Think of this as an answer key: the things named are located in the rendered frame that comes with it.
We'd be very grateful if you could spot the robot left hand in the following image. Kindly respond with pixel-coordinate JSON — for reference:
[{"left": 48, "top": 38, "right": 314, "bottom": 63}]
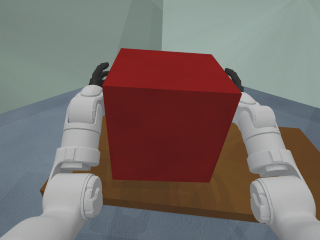
[{"left": 89, "top": 62, "right": 109, "bottom": 88}]

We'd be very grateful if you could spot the robot right upper arm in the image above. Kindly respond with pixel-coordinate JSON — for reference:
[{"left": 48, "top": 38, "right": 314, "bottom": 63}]
[{"left": 250, "top": 175, "right": 320, "bottom": 240}]

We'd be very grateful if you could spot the table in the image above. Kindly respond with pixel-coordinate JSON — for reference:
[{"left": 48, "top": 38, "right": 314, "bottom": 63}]
[{"left": 39, "top": 115, "right": 320, "bottom": 224}]

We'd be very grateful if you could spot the robot left upper arm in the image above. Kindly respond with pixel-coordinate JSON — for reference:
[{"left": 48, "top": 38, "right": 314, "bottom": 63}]
[{"left": 0, "top": 173, "right": 103, "bottom": 240}]

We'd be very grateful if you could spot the carton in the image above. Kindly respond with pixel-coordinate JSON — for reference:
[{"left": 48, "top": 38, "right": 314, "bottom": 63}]
[{"left": 102, "top": 48, "right": 242, "bottom": 183}]

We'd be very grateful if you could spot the robot right hand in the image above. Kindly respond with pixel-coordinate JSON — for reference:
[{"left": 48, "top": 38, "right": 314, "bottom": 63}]
[{"left": 224, "top": 68, "right": 244, "bottom": 92}]

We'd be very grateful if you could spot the right robot forearm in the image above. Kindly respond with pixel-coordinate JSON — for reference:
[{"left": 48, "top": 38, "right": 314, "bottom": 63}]
[{"left": 232, "top": 92, "right": 316, "bottom": 216}]

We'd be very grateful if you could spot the left robot forearm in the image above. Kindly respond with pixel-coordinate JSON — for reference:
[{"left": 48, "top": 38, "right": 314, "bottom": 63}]
[{"left": 42, "top": 85, "right": 105, "bottom": 211}]

